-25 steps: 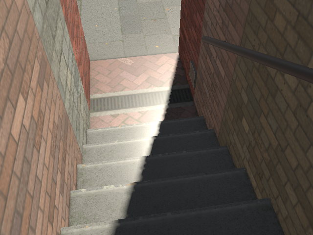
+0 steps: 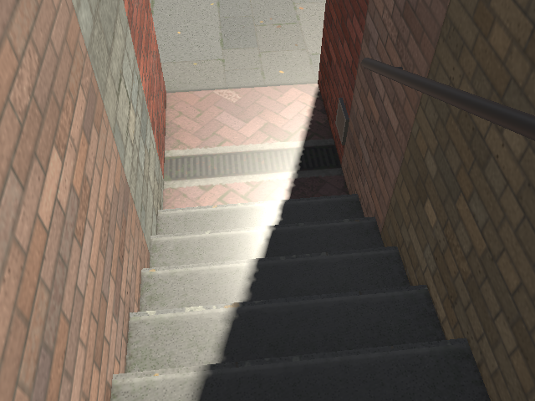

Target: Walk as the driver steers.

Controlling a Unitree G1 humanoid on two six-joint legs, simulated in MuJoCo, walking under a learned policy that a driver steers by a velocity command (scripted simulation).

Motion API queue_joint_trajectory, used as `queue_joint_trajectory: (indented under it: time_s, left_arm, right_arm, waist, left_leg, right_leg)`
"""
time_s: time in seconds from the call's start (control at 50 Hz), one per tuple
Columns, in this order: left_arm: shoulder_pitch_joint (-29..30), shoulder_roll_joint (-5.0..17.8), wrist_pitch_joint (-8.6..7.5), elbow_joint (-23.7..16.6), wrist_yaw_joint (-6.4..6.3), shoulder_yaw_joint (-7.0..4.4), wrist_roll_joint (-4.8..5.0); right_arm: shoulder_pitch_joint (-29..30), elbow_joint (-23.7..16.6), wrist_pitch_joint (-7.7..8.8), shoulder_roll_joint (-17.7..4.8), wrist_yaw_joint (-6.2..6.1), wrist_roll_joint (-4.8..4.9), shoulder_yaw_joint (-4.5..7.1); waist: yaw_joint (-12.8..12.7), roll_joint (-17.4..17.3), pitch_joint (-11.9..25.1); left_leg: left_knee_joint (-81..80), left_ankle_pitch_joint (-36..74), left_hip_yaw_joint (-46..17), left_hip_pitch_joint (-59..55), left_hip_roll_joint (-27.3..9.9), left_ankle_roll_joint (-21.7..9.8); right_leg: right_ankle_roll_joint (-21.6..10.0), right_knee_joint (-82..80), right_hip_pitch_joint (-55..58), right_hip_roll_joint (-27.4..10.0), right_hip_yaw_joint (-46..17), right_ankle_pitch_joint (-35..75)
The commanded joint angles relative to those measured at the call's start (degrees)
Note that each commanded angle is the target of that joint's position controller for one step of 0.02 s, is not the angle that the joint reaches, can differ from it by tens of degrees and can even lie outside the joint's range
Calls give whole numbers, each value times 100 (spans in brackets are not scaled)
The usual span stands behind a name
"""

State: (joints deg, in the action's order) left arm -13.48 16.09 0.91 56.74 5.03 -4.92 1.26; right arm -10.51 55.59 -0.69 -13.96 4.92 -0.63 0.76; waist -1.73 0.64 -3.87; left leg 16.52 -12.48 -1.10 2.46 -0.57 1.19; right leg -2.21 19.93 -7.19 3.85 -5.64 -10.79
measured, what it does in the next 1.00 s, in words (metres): stands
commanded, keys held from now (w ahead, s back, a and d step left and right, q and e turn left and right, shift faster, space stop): no key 1.00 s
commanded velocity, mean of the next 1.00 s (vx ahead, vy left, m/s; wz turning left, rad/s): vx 0.00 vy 0.00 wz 0.00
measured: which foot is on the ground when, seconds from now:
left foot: down 0.00-1.00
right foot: down 0.00-1.00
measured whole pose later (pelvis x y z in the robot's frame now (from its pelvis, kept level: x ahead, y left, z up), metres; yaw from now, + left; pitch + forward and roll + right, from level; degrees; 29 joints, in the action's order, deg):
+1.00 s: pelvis +0.00 +0.00 +0.00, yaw +0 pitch -1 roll +0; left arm -17.2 12.4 2.7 64.2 5.5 -3.2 0.8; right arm -20.5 65.0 -2.7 -9.6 4.9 -1.6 0.7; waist -1.2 0.5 -2.9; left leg 14.9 -11.7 -1.3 2.0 -1.2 1.4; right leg -2.5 16.6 -5.9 4.2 -5.0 -9.1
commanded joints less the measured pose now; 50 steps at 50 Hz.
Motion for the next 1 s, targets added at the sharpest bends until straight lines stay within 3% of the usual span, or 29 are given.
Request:
queue_joint_trajectory:
  time_s: [0.02, 0.14, 0.46, 1.0]
  left_arm:
    - [-112, 745, -19, -188, -27, -154, -14]
    - [-283, 635, 9, -4, 19, -120, -31]
    - [-461, 475, 68, 287, 28, -42, -27]
    - [-828, 207, 175, 730, 36, 90, -45]
  right_arm:
    - [-364, -17, -11, -656, -36, -61, 135]
    - [-507, 149, -27, -583, -22, -85, 170]
    - [-1091, 598, -104, -349, -37, -102, 136]
    - [-1616, 968, -201, -71, -6, -101, 68]
  waist:
    - [61, -120, 173]
    - [32, -103, 51]
    - [66, -107, -94]
    - [53, -131, -167]
  left_leg:
    - [-216, 952, 149, -59, 88, -51]
    - [-335, 608, 139, 227, 143, -40]
    - [-373, 548, 166, 335, 181, 29]
    - [-422, 653, 177, 377, 214, 45]
  right_leg:
    - [0, -390, 38, -96, 44, 1287]
    - [-49, -475, 274, -105, 14, 1062]
    - [-50, -552, 302, -69, 11, 1120]
    - [-18, -564, 191, -28, 66, 1147]
Keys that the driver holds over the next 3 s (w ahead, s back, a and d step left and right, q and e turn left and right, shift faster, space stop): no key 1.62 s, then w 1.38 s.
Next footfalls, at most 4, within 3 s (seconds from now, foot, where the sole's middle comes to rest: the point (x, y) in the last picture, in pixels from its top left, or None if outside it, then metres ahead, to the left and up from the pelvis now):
2.28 right None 0.30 -0.11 -0.95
2.78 left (234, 395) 0.61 0.15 -1.11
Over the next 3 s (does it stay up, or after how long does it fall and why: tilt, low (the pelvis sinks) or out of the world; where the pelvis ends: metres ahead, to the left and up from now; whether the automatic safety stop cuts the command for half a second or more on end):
stays up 0.59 0.07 -0.35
